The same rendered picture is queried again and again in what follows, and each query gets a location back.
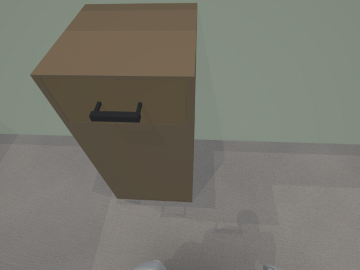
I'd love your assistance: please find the drawer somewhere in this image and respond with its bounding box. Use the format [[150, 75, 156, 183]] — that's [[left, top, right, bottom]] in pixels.
[[41, 78, 187, 124]]

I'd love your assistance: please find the cabinet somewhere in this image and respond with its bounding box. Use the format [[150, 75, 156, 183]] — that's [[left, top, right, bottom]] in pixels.
[[30, 3, 197, 203]]

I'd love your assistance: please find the handle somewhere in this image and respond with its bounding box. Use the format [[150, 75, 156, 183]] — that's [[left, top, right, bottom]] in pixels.
[[89, 102, 142, 123]]

